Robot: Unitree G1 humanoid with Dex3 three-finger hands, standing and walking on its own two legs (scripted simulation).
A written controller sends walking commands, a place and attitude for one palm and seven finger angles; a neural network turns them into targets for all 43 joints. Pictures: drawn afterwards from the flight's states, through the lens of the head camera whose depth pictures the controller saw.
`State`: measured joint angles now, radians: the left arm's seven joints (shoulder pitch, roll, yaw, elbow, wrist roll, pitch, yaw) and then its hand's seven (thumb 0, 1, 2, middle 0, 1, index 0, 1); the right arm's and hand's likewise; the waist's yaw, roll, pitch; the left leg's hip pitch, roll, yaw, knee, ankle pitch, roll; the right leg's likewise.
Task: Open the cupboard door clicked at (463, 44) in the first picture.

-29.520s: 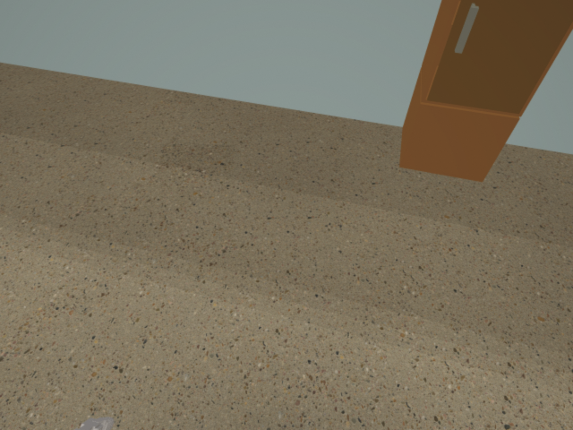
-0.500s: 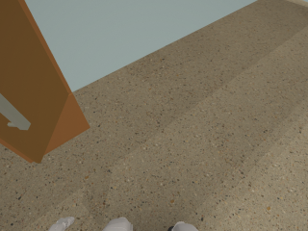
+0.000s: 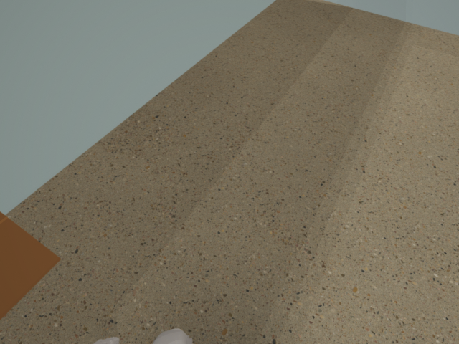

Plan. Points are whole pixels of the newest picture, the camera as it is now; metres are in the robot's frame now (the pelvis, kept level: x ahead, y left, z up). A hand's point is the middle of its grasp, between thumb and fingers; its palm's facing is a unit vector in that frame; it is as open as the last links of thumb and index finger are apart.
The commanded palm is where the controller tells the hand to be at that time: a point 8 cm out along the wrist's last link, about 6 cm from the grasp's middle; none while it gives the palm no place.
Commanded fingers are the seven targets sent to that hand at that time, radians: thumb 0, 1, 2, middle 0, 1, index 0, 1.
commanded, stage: walk to a spot facing it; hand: left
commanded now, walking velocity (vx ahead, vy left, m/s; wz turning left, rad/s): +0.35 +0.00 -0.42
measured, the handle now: out of the picture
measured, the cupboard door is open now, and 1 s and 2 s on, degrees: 48 48 48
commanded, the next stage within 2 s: turn to face it in 1.28 s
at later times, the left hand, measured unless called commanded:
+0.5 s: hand (189, 239) +0.36 +0.11 -0.16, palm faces -0.22 -0.95 -0.20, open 7.4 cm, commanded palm none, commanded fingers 0.00 0.90 0.90 -0.20 -0.30 -0.20 -0.30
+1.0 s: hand (211, 190) +0.50 +0.07 -0.16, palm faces -0.26 -0.95 -0.18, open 7.4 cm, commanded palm none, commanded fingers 0.00 0.90 0.90 -0.20 -0.30 -0.20 -0.30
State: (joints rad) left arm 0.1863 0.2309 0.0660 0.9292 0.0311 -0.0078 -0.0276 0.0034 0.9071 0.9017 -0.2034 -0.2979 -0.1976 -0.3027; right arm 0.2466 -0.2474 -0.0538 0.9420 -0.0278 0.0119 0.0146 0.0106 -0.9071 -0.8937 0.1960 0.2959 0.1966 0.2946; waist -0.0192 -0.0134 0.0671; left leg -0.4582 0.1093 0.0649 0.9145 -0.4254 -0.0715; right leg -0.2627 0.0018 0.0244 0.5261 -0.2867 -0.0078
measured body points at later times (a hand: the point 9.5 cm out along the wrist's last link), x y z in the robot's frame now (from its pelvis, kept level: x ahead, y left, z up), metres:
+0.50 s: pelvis +0.18 -0.04 -0.01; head +0.22 -0.06 +0.43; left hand +0.37 +0.16 -0.14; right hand +0.06 -0.26 -0.17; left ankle +0.12 +0.12 -0.68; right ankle +0.22 -0.15 -0.74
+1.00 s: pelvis +0.38 -0.10 +0.01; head +0.41 -0.11 +0.46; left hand +0.51 +0.12 -0.14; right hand +0.31 -0.32 -0.15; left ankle +0.39 +0.05 -0.73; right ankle +0.40 -0.24 -0.71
